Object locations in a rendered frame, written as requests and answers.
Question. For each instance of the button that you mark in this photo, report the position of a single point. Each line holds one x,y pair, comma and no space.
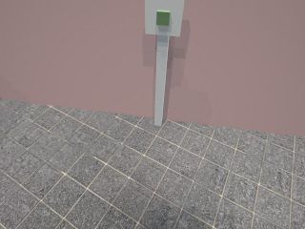
163,17

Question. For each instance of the panel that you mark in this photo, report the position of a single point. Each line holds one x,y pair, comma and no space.
163,33

